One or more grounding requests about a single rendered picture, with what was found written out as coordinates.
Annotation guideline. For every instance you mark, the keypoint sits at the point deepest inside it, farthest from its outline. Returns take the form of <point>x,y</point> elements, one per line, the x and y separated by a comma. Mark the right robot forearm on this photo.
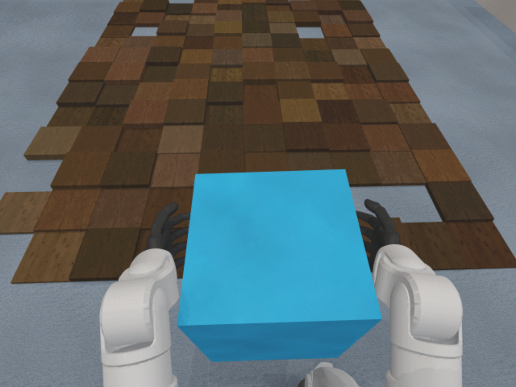
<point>425,325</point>

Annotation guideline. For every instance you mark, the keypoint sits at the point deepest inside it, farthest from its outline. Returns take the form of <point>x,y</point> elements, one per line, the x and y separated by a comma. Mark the robot right hand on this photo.
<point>384,232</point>

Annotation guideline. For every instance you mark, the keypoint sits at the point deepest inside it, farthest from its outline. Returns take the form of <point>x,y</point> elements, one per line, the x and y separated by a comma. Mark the left robot forearm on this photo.
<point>134,323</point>

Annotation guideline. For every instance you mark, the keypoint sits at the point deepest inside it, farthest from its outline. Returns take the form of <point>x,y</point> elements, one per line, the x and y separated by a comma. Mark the right robot shin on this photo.
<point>324,364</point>

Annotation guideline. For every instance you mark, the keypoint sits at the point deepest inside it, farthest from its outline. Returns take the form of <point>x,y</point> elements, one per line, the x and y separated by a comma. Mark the robot right thigh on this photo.
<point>329,377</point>

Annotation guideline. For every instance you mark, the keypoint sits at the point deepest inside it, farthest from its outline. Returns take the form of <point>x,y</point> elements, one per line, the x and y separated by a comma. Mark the robot left hand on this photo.
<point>161,235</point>

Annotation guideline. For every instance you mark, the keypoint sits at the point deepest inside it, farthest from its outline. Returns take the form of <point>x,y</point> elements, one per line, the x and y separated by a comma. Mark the carton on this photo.
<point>275,267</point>

